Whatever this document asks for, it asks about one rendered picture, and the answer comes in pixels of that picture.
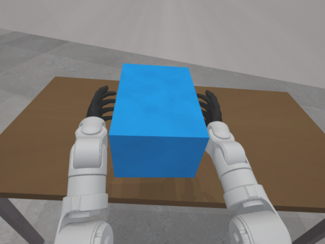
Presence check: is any robot left forearm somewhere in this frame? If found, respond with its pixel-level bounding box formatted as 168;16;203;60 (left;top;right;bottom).
54;116;108;244

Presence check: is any table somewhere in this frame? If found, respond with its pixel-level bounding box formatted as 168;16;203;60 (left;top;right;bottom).
0;76;325;244

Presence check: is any robot right forearm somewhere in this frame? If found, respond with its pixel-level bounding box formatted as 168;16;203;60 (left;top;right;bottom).
205;121;292;244

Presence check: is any robot right upper arm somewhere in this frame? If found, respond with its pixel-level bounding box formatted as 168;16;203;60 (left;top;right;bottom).
229;210;291;244

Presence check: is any robot left upper arm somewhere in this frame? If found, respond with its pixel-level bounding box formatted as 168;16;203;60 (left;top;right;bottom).
55;221;113;244

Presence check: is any left robot hand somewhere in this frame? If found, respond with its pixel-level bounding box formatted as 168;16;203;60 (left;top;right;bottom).
86;85;116;121

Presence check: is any right robot hand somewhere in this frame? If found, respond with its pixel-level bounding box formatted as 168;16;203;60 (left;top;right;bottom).
197;90;222;127

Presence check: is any carton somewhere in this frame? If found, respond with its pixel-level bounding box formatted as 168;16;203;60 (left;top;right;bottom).
109;64;210;177

